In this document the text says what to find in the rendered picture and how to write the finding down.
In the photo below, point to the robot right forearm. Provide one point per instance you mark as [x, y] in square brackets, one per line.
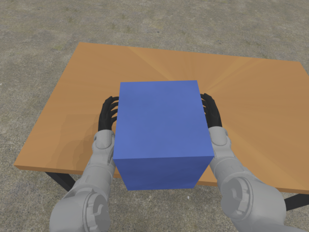
[225, 165]

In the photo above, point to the right robot hand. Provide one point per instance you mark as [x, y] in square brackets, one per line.
[212, 114]

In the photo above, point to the left robot upper arm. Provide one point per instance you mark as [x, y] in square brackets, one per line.
[82, 213]

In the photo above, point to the right robot upper arm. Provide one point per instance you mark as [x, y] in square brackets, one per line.
[255, 207]

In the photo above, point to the robot left forearm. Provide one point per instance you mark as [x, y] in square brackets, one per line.
[98, 174]

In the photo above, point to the table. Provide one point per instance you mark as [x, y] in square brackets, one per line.
[263, 105]

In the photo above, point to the carton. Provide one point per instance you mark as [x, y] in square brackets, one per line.
[162, 139]

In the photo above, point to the left robot hand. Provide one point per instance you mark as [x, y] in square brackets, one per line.
[105, 119]

